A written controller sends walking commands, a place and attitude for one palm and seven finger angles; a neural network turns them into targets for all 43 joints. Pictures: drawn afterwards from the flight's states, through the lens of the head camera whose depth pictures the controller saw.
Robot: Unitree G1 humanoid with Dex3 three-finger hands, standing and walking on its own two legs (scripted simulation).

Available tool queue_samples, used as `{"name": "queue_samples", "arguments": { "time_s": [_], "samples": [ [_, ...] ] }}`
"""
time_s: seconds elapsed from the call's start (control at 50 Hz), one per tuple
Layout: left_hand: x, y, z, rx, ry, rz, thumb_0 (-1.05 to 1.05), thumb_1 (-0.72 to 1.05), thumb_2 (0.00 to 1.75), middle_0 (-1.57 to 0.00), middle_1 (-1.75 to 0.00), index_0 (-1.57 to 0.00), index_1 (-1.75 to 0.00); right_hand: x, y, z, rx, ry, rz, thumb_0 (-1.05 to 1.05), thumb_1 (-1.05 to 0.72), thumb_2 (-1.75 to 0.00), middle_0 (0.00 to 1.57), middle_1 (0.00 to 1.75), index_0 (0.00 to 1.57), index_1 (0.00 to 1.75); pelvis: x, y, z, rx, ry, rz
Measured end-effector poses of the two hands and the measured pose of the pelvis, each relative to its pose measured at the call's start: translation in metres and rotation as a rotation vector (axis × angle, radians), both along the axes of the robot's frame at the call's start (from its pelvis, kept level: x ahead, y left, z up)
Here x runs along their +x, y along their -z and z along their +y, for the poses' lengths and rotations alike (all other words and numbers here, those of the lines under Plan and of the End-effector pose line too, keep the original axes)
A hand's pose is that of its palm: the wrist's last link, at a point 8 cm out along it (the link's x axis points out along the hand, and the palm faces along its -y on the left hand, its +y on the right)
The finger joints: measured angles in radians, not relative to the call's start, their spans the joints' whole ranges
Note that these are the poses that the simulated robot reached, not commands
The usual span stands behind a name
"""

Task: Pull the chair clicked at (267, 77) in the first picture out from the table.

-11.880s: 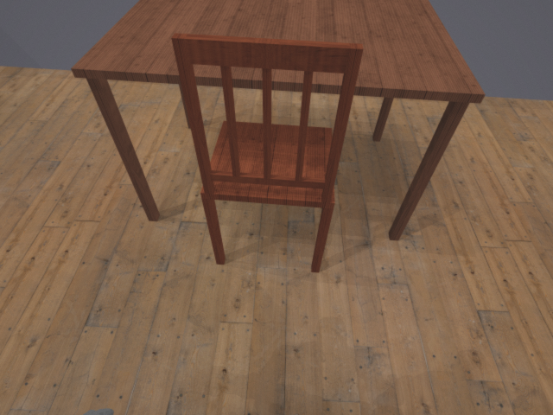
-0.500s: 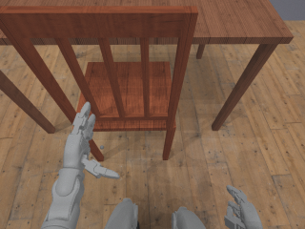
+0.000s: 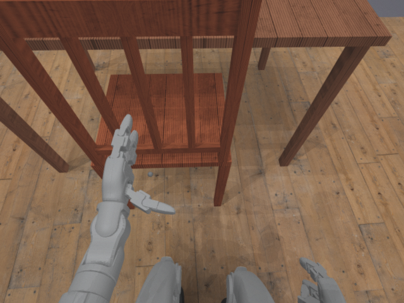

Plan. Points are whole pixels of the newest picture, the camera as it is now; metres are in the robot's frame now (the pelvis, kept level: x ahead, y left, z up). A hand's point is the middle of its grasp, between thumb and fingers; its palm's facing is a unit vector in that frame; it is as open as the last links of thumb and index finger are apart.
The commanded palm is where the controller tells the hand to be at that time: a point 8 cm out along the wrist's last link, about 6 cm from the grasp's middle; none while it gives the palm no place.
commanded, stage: aim the fingers beside a spindle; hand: left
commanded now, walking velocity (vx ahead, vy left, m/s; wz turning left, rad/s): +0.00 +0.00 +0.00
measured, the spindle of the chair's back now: (146, 104) +0.51 +0.14 +0.04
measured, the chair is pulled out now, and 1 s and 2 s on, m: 0.00 0.00 0.00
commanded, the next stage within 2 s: none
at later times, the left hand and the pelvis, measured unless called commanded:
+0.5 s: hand (161, 176) +0.35 +0.09 +0.01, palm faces -0.03 -1.00 -0.01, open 17.0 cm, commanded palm +0.34 +0.15 +0.02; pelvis -0.01 +0.00 -0.01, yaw +0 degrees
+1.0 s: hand (161, 172) +0.36 +0.09 +0.02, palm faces -0.01 -1.00 -0.05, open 17.0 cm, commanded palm +0.34 +0.16 +0.01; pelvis +0.00 +0.00 -0.01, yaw +0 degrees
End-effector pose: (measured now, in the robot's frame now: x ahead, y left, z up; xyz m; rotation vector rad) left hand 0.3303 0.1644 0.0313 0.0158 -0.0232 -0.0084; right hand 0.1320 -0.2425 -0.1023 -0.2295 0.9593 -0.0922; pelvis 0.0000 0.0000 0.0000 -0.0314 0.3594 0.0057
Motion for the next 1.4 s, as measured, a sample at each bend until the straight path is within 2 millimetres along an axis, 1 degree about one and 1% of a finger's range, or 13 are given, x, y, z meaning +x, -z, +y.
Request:
{"name": "queue_samples", "arguments": {
  "time_s": [0.12,0.3,0.36,0.46,0.56,0.68,0.78,0.88,0.96,1.08,1.16,1.24,1.4],
  "samples": [
    [0.009,0.017,-0.017,-0.001,0.025,0.05,-0.02,-0.5,0.3,-0.06,-0.08,-0.06,-0.08,-0.006,0.005,0.0,0.001,0.015,0.021,0.01,-0.91,-0.89,0.2,0.3,0.2,0.3,-0.003,0.005,0.001,0.0,0.005,0.014],
    [0.003,0.001,0.002,0.03,-0.051,-0.011,-0.02,-0.5,0.3,-0.06,-0.08,-0.06,-0.08,-0.013,0.007,0.005,0.028,0.019,0.047,0.01,-0.91,-0.89,0.2,0.3,0.2,0.3,-0.004,0.003,0.001,0.006,0.012,0.003],
    [0.003,0.007,0.002,0.031,-0.035,0.017,-0.02,-0.5,0.3,-0.06,-0.08,-0.06,-0.08,-0.013,0.008,0.005,0.027,0.008,0.054,0.01,-0.91,-0.89,0.2,0.3,0.2,0.3,-0.005,0.003,0.001,0.002,0.005,0.002],
    [0.004,0.021,-0.012,-0.002,0.018,0.057,-0.02,-0.5,0.3,-0.06,-0.08,-0.05,-0.08,-0.011,0.007,0.003,0.006,0.011,0.047,0.01,-0.91,-0.89,0.2,0.3,0.2,0.3,-0.006,0.005,0.002,-0.005,-0.001,0.012],
    [0.009,0.01,-0.02,-0.004,0.012,-0.005,-0.02,-0.5,0.3,-0.06,-0.08,-0.06,-0.08,-0.009,0.007,0.0,-0.002,0.021,0.037,0.01,-0.91,-0.89,0.2,0.3,0.2,0.3,-0.005,0.006,0.003,-0.001,0.008,0.015],
    [0.02,0.013,-0.008,0.041,-0.029,0.014,-0.02,-0.5,0.3,-0.06,-0.08,-0.06,-0.08,-0.011,0.01,0.002,0.014,0.019,0.055,0.01,-0.91,-0.89,0.2,0.3,0.2,0.3,-0.005,0.007,0.002,0.004,0.01,0.018],
    [0.011,0.021,-0.006,0.01,-0.026,0.063,-0.02,-0.5,0.3,-0.06,-0.08,-0.06,-0.08,-0.012,0.01,0.004,0.024,0.022,0.071,0.01,-0.91,-0.89,0.2,0.3,0.2,0.3,-0.002,0.005,0.002,0.002,0.011,0.023],
    [0.0,0.009,-0.015,0.0,-0.002,0.015,-0.02,-0.5,0.3,-0.06,-0.08,-0.06,-0.08,-0.01,0.008,0.004,0.023,0.022,0.066,0.01,-0.91,-0.89,0.2,0.3,0.2,0.3,0.001,0.002,0.002,0.003,0.01,0.015],
    [0.005,0.008,-0.02,0.023,0.008,-0.004,-0.02,-0.5,0.3,-0.06,-0.08,-0.06,-0.08,-0.006,0.009,0.003,0.019,0.012,0.059,0.01,-0.91,-0.89,0.2,0.3,0.2,0.3,0.0,0.004,0.001,0.003,0.006,0.012],
    [0.016,0.023,-0.009,0.024,-0.032,0.048,-0.02,-0.5,0.3,-0.06,-0.08,-0.06,-0.08,-0.004,0.009,0.0,0.008,0.019,0.053,0.01,-0.91,-0.89,0.2,0.3,0.2,0.3,-0.002,0.008,-0.001,0.004,0.009,0.023],
    [0.011,0.015,0.002,0.013,-0.054,0.025,-0.02,-0.5,0.3,-0.06,-0.08,-0.06,-0.08,-0.004,0.008,-0.001,0.01,0.022,0.054,0.01,-0.91,-0.89,0.2,0.3,0.2,0.3,0.0,0.006,-0.001,0.004,0.012,0.021],
    [0.005,0.005,0.002,0.015,-0.028,0.002,-0.02,-0.5,0.3,-0.06,-0.08,-0.06,-0.08,-0.004,0.007,0.001,0.015,0.013,0.059,0.01,-0.91,-0.89,0.2,0.3,0.2,0.3,0.002,0.002,0.0,0.001,0.006,0.013],
    [0.011,0.027,-0.012,-0.008,0.014,0.067,-0.02,-0.5,0.3,-0.06,-0.08,-0.06,-0.08,-0.002,0.005,0.0,-0.006,0.019,0.045,0.01,-0.91,-0.89,0.2,0.3,0.2,0.3,0.0,0.006,0.002,-0.004,0.006,0.022]
  ]
}}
